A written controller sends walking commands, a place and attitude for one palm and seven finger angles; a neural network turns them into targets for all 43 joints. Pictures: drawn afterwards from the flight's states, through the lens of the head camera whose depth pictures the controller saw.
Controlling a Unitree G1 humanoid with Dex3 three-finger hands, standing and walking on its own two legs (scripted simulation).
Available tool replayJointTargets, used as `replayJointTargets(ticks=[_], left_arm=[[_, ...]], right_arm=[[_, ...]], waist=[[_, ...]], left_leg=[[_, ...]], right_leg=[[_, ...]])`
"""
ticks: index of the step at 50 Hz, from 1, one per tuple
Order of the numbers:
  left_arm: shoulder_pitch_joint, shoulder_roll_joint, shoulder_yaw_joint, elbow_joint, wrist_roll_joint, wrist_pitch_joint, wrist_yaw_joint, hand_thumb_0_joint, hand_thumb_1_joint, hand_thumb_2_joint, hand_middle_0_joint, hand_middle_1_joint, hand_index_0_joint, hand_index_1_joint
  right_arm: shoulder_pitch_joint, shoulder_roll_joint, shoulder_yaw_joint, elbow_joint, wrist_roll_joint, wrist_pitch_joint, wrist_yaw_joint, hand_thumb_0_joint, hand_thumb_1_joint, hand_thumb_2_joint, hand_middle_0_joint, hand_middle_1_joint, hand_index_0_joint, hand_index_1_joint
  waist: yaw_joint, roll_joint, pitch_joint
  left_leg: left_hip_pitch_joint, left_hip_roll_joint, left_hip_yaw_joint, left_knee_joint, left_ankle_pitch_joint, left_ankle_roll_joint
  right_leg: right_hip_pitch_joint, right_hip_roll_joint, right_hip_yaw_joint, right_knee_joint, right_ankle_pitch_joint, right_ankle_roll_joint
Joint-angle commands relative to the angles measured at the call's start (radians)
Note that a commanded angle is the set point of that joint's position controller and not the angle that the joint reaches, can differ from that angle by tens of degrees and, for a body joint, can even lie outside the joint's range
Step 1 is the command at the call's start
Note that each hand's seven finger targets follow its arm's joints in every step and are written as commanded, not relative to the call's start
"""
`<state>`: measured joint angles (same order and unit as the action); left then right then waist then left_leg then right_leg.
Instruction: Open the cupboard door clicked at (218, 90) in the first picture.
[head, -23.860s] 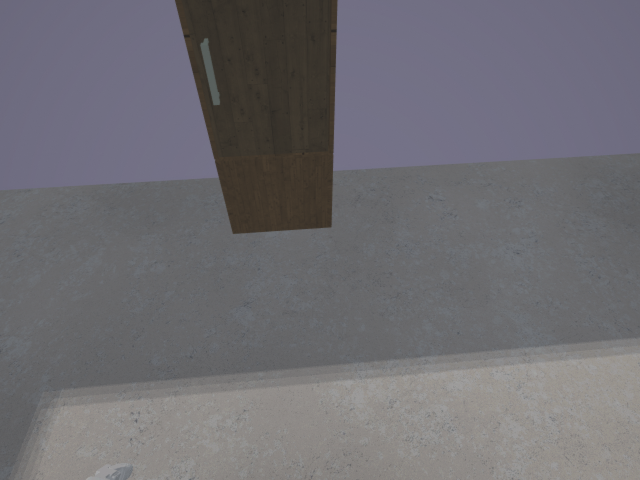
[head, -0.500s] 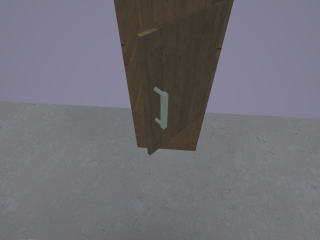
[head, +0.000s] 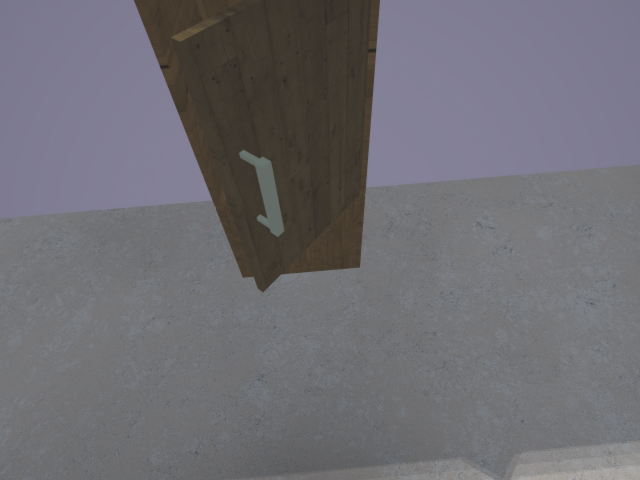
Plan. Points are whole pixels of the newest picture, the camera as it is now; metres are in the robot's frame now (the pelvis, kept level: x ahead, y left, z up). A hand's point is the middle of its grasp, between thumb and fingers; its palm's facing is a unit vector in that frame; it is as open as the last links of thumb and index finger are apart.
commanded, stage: walk to a spot facing it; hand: left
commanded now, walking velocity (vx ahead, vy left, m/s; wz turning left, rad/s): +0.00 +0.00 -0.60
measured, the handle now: (262, 195) +0.55 +0.14 -0.02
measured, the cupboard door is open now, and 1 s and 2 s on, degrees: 47 47 47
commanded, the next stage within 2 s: none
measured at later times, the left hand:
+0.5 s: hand out of the picture +0.08 +0.17 -0.15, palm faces -0.16 -0.95 -0.26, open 7.4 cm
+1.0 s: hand (265, 375) +0.28 +0.12 -0.15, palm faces -0.57 -0.78 -0.26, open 7.4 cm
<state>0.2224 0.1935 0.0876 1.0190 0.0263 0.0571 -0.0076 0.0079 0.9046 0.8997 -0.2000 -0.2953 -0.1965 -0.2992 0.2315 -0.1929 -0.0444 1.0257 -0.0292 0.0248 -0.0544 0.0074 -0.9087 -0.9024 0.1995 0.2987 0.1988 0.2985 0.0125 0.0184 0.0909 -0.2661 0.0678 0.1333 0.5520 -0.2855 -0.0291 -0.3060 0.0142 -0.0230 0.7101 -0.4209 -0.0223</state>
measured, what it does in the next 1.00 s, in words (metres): steps on the spot, turning right: left foot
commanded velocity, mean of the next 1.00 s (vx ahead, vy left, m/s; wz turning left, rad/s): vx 0.00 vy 0.00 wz -0.60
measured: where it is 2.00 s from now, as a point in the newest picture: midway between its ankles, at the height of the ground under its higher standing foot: outside the picture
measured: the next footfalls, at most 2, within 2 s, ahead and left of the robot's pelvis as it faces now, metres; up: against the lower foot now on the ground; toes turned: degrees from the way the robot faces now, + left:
left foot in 0.66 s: +0.14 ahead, +0.12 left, +0.00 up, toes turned -24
right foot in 1.02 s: +0.01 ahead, -0.13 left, +0.00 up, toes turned -39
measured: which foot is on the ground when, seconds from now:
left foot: down 0.00-0.02, up 0.04-0.64, down 0.66-1.00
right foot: down 0.00-0.64, up 0.66-1.00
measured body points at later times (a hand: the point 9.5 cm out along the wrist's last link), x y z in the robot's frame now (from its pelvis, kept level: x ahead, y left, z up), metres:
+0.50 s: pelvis +0.03 -0.01 +0.01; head +0.08 -0.04 +0.46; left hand +0.09 +0.22 -0.13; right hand +0.12 -0.28 -0.12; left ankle +0.07 +0.14 -0.66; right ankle -0.02 -0.08 -0.73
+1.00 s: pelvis +0.06 +0.00 +0.01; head +0.11 -0.03 +0.45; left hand +0.31 +0.16 -0.13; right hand -0.08 -0.22 -0.14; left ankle +0.11 +0.13 -0.73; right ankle -0.01 -0.10 -0.71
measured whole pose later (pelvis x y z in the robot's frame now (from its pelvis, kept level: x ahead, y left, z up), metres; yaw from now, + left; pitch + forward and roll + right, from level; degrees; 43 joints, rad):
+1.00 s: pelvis +0.06 +0.00 +0.01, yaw -34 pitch +2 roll -1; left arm 0.11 0.27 0.08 0.88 0.03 0.05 -0.04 0.01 0.91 0.90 -0.20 -0.29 -0.19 -0.30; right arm 0.29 -0.24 -0.03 0.92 -0.03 0.02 -0.03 0.01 -0.91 -0.90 0.20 0.30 0.20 0.30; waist -0.03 0.02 0.11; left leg -0.24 0.13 0.14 0.56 -0.34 -0.04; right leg -0.36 -0.02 -0.07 0.68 -0.36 0.02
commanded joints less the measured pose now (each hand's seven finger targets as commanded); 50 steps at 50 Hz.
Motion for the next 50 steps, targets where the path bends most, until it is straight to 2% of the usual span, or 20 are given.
replayJointTargets(ticks=[1,2,4,6,8,12,23,27,29,30,31,32,33,34,36,38,42,46,49,50], left_arm=[[0.145,0.202,0.042,-0.045,0.010,-0.037,0.010,0.000,0.900,0.900,-0.200,-0.300,-0.200,-0.300],[0.166,0.250,0.046,-0.047,-0.002,-0.037,0.020,0.000,0.900,0.900,-0.200,-0.300,-0.200,-0.300],[0.089,0.200,0.039,-0.066,-0.005,-0.036,0.033,0.000,0.900,0.900,-0.200,-0.300,-0.200,-0.300],[0.075,0.177,0.031,-0.083,-0.011,-0.047,0.036,0.000,0.900,0.900,-0.200,-0.300,-0.200,-0.300],[0.097,0.173,0.032,-0.084,-0.013,-0.050,0.042,0.000,0.900,0.900,-0.200,-0.300,-0.200,-0.300],[0.136,0.176,0.036,-0.092,-0.010,-0.049,0.046,0.000,0.900,0.900,-0.200,-0.300,-0.200,-0.300],[0.148,0.199,0.044,-0.137,0.002,-0.048,0.040,0.000,0.900,0.900,-0.200,-0.300,-0.200,-0.300],[0.116,0.210,0.048,-0.151,0.008,-0.045,0.043,0.000,0.900,0.900,-0.200,-0.300,-0.200,-0.300],[0.073,0.213,0.049,-0.164,0.000,-0.042,0.038,0.000,0.900,0.900,-0.200,-0.300,-0.200,-0.300],[0.047,0.201,0.045,-0.170,-0.005,-0.041,0.037,0.000,0.900,0.900,-0.200,-0.300,-0.200,-0.300],[0.058,0.159,0.038,-0.181,-0.014,-0.040,0.034,0.000,0.900,0.900,-0.200,-0.300,-0.200,-0.300],[0.098,0.124,0.026,-0.191,-0.020,-0.044,0.018,0.000,0.900,0.900,-0.200,-0.300,-0.200,-0.300],[0.089,0.148,0.029,-0.210,-0.008,-0.049,0.008,0.000,0.900,0.900,-0.200,-0.300,-0.200,-0.300],[0.035,0.156,0.032,-0.193,0.009,-0.046,0.004,0.000,0.900,0.900,-0.200,-0.300,-0.200,-0.300],[0.033,0.135,0.031,-0.180,0.003,-0.036,-0.010,0.000,0.900,0.900,-0.200,-0.300,-0.200,-0.300],[0.022,0.119,0.020,-0.182,-0.004,-0.025,-0.022,0.000,0.900,0.900,-0.200,-0.300,-0.200,-0.300],[-0.063,0.101,0.002,-0.205,-0.005,-0.019,-0.034,0.000,0.900,0.900,-0.200,-0.300,-0.200,-0.300],[-0.116,0.102,-0.005,-0.212,-0.007,-0.022,-0.036,0.000,0.900,0.900,-0.200,-0.300,-0.200,-0.300],[-0.035,0.138,0.002,-0.185,-0.008,-0.032,-0.030,0.000,0.900,0.900,-0.200,-0.300,-0.200,-0.300],[0.037,0.207,0.014,-0.165,-0.002,-0.041,-0.019,0.000,0.900,0.900,-0.200,-0.300,-0.200,-0.300]], right_arm=[[-0.030,-0.113,-0.039,-0.116,0.013,-0.008,0.000,0.000,-0.900,-0.900,0.200,0.300,0.200,0.300],[-0.077,-0.112,-0.037,-0.146,0.010,0.000,0.008,0.000,-0.900,-0.900,0.200,0.300,0.200,0.300],[-0.100,-0.115,-0.043,-0.131,0.012,0.008,0.007,0.000,-0.900,-0.900,0.200,0.300,0.200,0.300],[-0.103,-0.100,-0.037,-0.127,0.012,0.007,0.014,0.000,-0.900,-0.900,0.200,0.300,0.200,0.300],[-0.107,-0.099,-0.037,-0.130,0.015,0.012,0.012,0.000,-0.900,-0.900,0.200,0.300,0.200,0.300],[-0.152,-0.108,-0.038,-0.155,0.018,0.019,0.006,0.000,-0.900,-0.900,0.200,0.300,0.200,0.300],[-0.245,-0.094,-0.033,-0.239,0.027,-0.001,0.013,0.000,-0.900,-0.900,0.200,0.300,0.200,0.300],[-0.217,-0.091,-0.032,-0.255,0.035,-0.013,0.013,0.000,-0.900,-0.900,0.200,0.300,0.200,0.300],[-0.141,-0.092,-0.032,-0.239,0.036,-0.019,0.010,0.000,-0.900,-0.900,0.200,0.300,0.200,0.300],[-0.071,-0.109,-0.034,-0.218,0.035,-0.024,0.005,0.000,-0.900,-0.900,0.200,0.300,0.200,0.300],[-0.012,-0.172,-0.042,-0.210,0.022,-0.035,-0.002,0.000,-0.900,-0.900,0.200,0.300,0.200,0.300],[0.021,-0.259,-0.058,-0.220,0.013,-0.037,0.000,0.000,-0.900,-0.900,0.200,0.300,0.200,0.300],[0.020,-0.267,-0.046,-0.241,0.003,-0.030,-0.004,0.000,-0.900,-0.900,0.200,0.300,0.200,0.300],[0.025,-0.233,-0.036,-0.232,-0.011,-0.034,-0.004,0.000,-0.900,-0.900,0.200,0.300,0.200,0.300],[-0.009,-0.191,-0.018,-0.234,-0.007,-0.034,-0.002,0.000,-0.900,-0.900,0.200,0.300,0.200,0.300],[-0.014,-0.180,-0.013,-0.231,-0.005,-0.038,-0.001,0.000,-0.900,-0.900,0.200,0.300,0.200,0.300],[0.052,-0.202,-0.023,-0.193,-0.003,-0.036,0.005,0.000,-0.900,-0.900,0.200,0.300,0.200,0.300],[0.091,-0.229,-0.036,-0.167,-0.006,-0.030,0.014,0.000,-0.900,-0.900,0.200,0.300,0.200,0.300],[0.064,-0.238,-0.043,-0.172,0.003,-0.023,0.020,0.000,-0.900,-0.900,0.200,0.300,0.200,0.300],[0.068,-0.206,-0.040,-0.182,0.013,-0.022,0.027,0.000,-0.900,-0.900,0.200,0.300,0.200,0.300]], waist=[[0.055,-0.313,-0.088],[0.085,-0.319,-0.075],[0.036,-0.194,-0.037],[0.022,-0.115,-0.090],[0.026,-0.122,-0.133],[0.037,-0.121,-0.135],[0.046,-0.133,-0.121],[0.030,-0.134,-0.133],[-0.006,-0.114,-0.143],[-0.039,-0.100,-0.162],[-0.053,0.053,-0.189],[-0.036,0.305,-0.213],[-0.026,0.198,-0.150],[-0.036,0.116,-0.106],[0.001,0.163,-0.103],[0.007,0.151,-0.131],[-0.027,0.169,-0.123],[-0.049,0.196,-0.115],[0.006,0.157,-0.138],[0.038,-0.003,-0.183]], left_leg=[[-0.225,0.023,0.016,0.239,-0.095,0.007],[-0.285,-0.036,-0.048,0.442,-0.321,-0.009],[-0.347,-0.005,-0.164,0.584,-0.221,-0.006],[-0.343,-0.004,-0.163,0.591,-0.136,-0.022],[-0.346,-0.011,-0.164,0.575,-0.101,-0.031],[-0.362,-0.025,-0.180,0.558,-0.084,-0.039],[-0.316,-0.063,-0.190,0.400,-0.117,-0.031],[-0.202,-0.076,-0.202,0.243,-0.130,-0.017],[-0.053,-0.088,-0.192,0.065,-0.027,-0.012],[0.101,-0.062,-0.203,-0.072,0.064,-0.006],[0.273,0.100,-0.364,-0.198,0.102,0.051],[0.333,0.368,-0.619,-0.247,0.246,0.172],[0.197,0.459,-0.666,-0.257,0.244,0.257],[0.145,0.385,-0.620,-0.254,0.335,0.243],[0.103,0.278,-0.386,-0.211,0.460,0.185],[0.133,0.226,-0.252,-0.189,0.542,0.164],[0.151,0.217,-0.147,-0.172,0.551,0.150],[0.123,0.247,-0.128,-0.144,0.512,0.145],[0.043,0.224,-0.072,-0.007,0.407,0.072],[-0.095,0.172,-0.006,0.150,0.236,0.013]], right_leg=[[0.233,-0.265,0.391,-0.397,0.409,-0.072],[0.200,-0.380,0.506,-0.419,0.590,-0.154],[0.203,-0.292,0.455,-0.361,0.623,-0.183],[0.265,-0.233,0.380,-0.320,0.742,-0.160],[0.329,-0.205,0.352,-0.305,0.824,-0.110],[0.351,-0.191,0.393,-0.309,0.856,-0.080],[0.293,-0.176,0.522,-0.294,0.802,-0.174],[0.228,-0.171,0.571,-0.264,0.798,-0.175],[0.151,-0.119,0.535,-0.227,0.758,-0.130],[0.057,-0.085,0.500,-0.185,0.654,-0.092],[-0.121,0.020,0.411,-0.089,0.374,-0.041],[-0.244,0.112,0.215,0.156,-0.181,0.022],[-0.266,0.054,0.125,0.315,-0.241,0.052],[-0.279,0.045,0.118,0.425,-0.195,0.061],[-0.278,-0.002,0.095,0.522,-0.081,0.073],[-0.270,-0.018,0.051,0.494,-0.027,0.080],[-0.202,-0.034,-0.025,0.260,-0.013,0.081],[-0.084,-0.015,-0.065,0.064,-0.015,0.050],[0.140,-0.009,-0.070,-0.205,0.197,0.016],[0.334,-0.124,0.067,-0.288,0.402,-0.028]])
